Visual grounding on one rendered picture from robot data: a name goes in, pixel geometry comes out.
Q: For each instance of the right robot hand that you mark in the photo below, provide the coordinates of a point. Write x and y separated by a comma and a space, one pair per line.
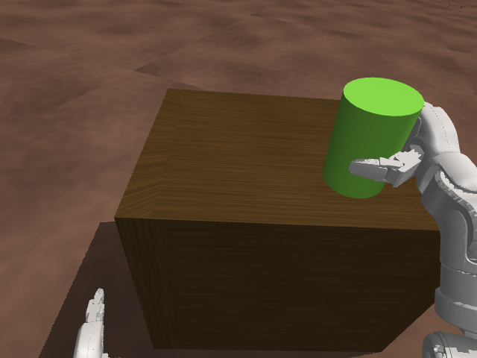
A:
433, 134

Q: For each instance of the can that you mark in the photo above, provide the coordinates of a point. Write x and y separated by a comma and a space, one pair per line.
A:
374, 119

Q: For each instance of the right robot arm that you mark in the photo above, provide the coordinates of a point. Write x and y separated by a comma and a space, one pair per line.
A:
448, 184

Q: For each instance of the left robot hand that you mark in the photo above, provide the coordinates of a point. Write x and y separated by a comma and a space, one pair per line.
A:
90, 339

